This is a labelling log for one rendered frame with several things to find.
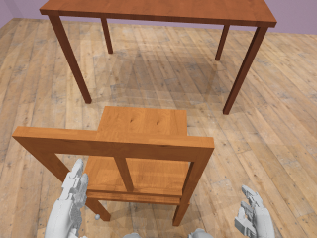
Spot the chair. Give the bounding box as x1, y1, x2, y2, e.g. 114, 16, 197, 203
12, 106, 215, 227

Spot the table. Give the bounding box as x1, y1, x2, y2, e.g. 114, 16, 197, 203
39, 0, 277, 115

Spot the robot right shin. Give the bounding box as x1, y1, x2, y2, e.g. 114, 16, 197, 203
195, 228, 205, 232

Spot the robot right hand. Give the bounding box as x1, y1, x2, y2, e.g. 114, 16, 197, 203
234, 185, 275, 238

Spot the robot left hand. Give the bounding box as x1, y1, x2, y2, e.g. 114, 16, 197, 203
44, 158, 89, 238

